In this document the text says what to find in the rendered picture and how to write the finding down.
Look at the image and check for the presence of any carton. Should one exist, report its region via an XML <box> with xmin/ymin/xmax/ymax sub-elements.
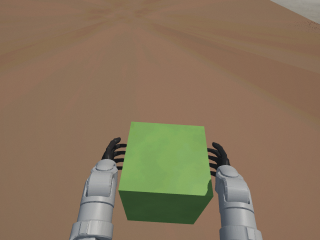
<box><xmin>118</xmin><ymin>121</ymin><xmax>214</xmax><ymax>225</ymax></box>

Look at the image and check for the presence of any robot right forearm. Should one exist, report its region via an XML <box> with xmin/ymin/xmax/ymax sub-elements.
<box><xmin>215</xmin><ymin>165</ymin><xmax>263</xmax><ymax>240</ymax></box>

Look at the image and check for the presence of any robot left forearm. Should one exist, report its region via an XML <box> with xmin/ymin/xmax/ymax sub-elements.
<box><xmin>69</xmin><ymin>159</ymin><xmax>118</xmax><ymax>240</ymax></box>

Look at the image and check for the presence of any left robot hand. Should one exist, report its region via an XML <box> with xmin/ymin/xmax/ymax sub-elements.
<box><xmin>101</xmin><ymin>137</ymin><xmax>127</xmax><ymax>170</ymax></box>

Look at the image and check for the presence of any right robot hand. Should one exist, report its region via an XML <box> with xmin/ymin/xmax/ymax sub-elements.
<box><xmin>207</xmin><ymin>142</ymin><xmax>231</xmax><ymax>177</ymax></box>

